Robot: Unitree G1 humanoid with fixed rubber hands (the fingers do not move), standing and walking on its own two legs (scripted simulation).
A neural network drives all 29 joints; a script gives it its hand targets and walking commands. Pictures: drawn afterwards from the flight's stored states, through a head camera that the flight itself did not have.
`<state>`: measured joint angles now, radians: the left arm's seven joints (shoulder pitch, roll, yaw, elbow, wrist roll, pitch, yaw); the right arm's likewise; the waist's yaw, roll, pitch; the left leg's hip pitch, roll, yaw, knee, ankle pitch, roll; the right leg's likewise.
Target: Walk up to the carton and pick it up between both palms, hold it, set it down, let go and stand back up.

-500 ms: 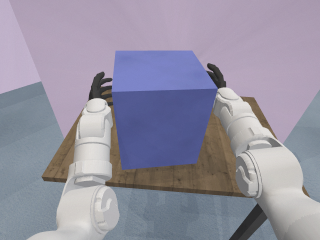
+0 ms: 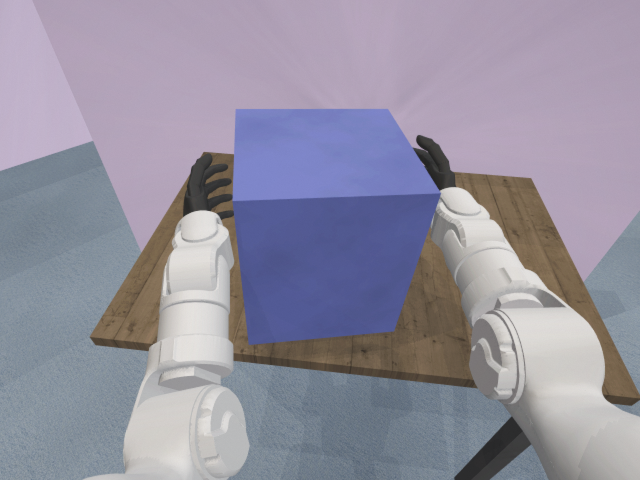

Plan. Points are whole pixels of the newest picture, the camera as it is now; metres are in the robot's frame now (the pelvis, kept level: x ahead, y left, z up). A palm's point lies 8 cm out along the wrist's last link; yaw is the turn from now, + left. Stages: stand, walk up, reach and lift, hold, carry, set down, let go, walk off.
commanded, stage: set down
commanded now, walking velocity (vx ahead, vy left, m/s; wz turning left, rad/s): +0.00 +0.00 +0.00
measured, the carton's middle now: (318, 225) +0.43 +0.06 +0.12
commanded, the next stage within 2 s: none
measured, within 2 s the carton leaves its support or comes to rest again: rests again in 0.94 s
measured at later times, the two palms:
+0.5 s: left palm (203, 235) +0.37 +0.20 +0.13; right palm (427, 204) +0.46 -0.09 +0.15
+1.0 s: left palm (206, 249) +0.37 +0.20 +0.11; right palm (419, 208) +0.48 -0.08 +0.13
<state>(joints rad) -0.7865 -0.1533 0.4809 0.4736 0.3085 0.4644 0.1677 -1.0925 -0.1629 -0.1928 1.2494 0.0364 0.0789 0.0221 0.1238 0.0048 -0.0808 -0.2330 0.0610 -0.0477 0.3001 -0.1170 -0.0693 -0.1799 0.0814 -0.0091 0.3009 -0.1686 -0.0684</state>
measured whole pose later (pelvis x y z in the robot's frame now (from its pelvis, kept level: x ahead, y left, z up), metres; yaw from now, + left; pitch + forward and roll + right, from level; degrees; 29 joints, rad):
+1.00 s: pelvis +0.00 +0.00 +0.00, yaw -1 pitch +11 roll +0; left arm -0.74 -0.26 0.55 0.49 0.36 0.30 0.19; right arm -1.11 -0.18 -0.34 1.32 -0.15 -0.04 0.10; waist 0.20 0.00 -0.13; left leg -0.39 0.08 0.01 0.27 -0.08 -0.07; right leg -0.35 0.08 -0.04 0.28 -0.14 -0.07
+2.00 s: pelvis +0.00 +0.00 +0.00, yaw -1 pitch +10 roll +0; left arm -0.72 -0.29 0.60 0.48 0.45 0.21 0.16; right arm -1.03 -0.13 -0.52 1.22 -0.27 -0.10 0.15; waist 0.19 -0.03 -0.09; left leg -0.35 0.08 0.05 0.26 -0.07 -0.06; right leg -0.33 0.06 -0.07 0.31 -0.15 -0.08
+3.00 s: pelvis -0.01 +0.01 -0.01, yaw -2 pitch +17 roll -1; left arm -0.77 -0.13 0.29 0.62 0.12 0.23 0.32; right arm -1.11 -0.29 -0.08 1.32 0.13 -0.01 0.11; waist 0.25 0.01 -0.15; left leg -0.57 0.11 0.05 0.38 -0.10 -0.05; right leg -0.50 0.08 -0.08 0.32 -0.12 -0.08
